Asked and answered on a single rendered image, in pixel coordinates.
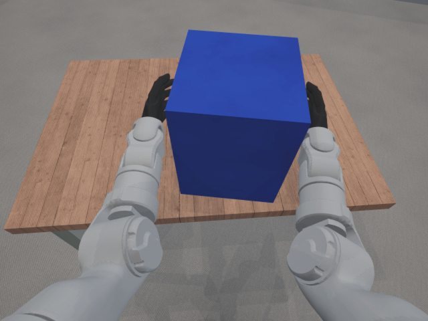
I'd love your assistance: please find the robot right forearm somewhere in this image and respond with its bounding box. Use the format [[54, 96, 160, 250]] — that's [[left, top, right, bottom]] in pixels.
[[296, 127, 365, 250]]

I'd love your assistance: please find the robot right upper arm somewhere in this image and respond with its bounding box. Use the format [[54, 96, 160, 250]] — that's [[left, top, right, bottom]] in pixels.
[[287, 225, 428, 321]]

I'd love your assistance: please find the robot left forearm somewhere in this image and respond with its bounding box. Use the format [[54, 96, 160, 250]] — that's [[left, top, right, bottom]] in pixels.
[[78, 117, 165, 264]]

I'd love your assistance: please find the table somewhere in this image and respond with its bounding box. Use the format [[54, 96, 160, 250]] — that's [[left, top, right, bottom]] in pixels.
[[3, 54, 396, 250]]

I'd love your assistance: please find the left robot hand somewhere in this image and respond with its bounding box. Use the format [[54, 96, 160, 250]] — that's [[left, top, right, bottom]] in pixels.
[[142, 74, 174, 123]]

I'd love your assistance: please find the right robot hand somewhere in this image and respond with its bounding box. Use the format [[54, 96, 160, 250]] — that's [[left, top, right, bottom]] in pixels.
[[306, 82, 328, 128]]

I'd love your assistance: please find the carton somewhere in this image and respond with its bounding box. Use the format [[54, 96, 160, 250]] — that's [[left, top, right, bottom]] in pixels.
[[165, 29, 311, 203]]

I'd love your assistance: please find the robot left upper arm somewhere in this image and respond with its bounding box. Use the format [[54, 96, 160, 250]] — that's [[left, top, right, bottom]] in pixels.
[[1, 215, 163, 321]]

